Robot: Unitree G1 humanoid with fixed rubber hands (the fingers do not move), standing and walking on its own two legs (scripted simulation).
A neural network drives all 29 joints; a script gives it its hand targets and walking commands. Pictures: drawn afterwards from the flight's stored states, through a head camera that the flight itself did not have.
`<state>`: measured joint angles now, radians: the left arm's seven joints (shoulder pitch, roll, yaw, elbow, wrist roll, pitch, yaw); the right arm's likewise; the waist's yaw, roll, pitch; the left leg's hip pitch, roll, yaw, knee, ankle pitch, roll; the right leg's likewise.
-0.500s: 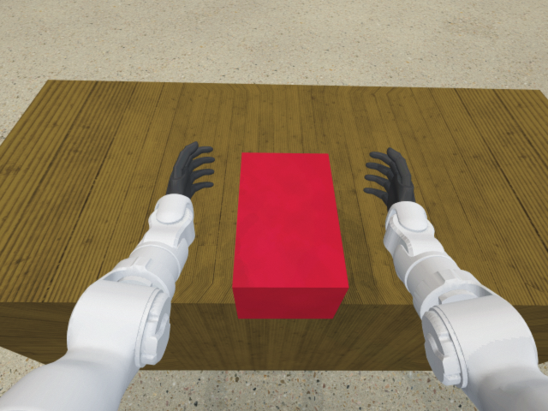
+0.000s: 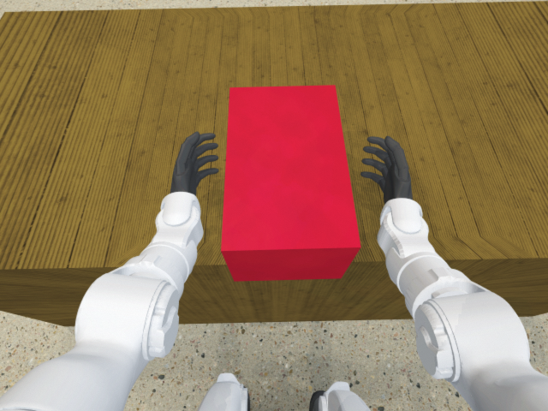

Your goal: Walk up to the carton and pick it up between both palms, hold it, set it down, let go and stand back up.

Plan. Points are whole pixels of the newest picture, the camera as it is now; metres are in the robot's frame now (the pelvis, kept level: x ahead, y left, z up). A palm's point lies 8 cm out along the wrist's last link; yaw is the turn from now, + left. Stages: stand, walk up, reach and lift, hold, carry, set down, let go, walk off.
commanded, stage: reach and lift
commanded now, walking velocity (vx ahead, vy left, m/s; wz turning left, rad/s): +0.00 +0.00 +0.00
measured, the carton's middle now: (285, 182) +0.47 +0.02 -0.01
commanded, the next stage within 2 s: none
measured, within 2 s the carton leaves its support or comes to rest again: neither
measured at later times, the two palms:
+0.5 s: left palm (195, 194) +0.43 +0.16 +0.00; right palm (367, 204) +0.43 -0.10 +0.00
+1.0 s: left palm (194, 197) +0.43 +0.16 +0.00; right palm (367, 206) +0.42 -0.10 +0.00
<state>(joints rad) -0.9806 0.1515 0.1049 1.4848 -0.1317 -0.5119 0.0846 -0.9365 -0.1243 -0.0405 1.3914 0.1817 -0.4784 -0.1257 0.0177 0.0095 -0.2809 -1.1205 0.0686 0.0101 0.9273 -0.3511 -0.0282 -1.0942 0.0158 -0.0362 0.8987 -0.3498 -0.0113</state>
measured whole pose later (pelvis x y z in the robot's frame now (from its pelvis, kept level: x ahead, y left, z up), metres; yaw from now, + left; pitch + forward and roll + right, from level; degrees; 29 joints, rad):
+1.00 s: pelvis +0.02 +0.01 +0.01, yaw +1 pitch +26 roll -2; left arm -0.86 0.05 0.44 1.47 0.18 -0.68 0.13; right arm -0.82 0.08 -0.58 1.36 -0.40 -0.66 -0.17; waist 0.00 0.03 -0.20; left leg -0.97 0.06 0.00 0.93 -0.40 -0.02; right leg -0.93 0.01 -0.05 0.88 -0.39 -0.01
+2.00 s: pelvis +0.01 +0.01 +0.00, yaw +1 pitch +27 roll -3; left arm -0.92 0.07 0.37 1.56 0.09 -0.72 0.14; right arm -0.88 0.03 -0.45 1.46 -0.26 -0.67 -0.19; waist -0.01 0.04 -0.23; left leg -1.06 0.07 -0.03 1.00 -0.42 -0.02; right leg -1.00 0.02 -0.07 0.93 -0.40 -0.01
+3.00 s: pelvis +0.01 +0.01 +0.00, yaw +1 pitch +26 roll -5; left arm -0.83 0.04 0.10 1.52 -0.11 -0.63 0.18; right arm -0.76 0.02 -0.18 1.38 -0.09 -0.56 -0.22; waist -0.02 0.05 -0.32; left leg -1.05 0.08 -0.06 1.00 -0.41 -0.02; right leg -0.96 0.03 -0.10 0.88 -0.37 0.00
